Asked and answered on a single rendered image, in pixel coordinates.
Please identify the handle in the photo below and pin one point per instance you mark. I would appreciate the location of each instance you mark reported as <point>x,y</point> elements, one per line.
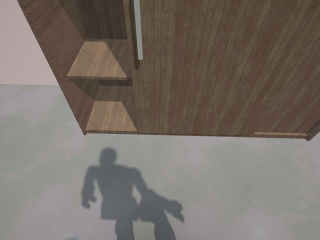
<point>138,28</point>

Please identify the wardrobe door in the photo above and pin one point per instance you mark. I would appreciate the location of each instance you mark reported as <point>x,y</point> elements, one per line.
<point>297,110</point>
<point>215,67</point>

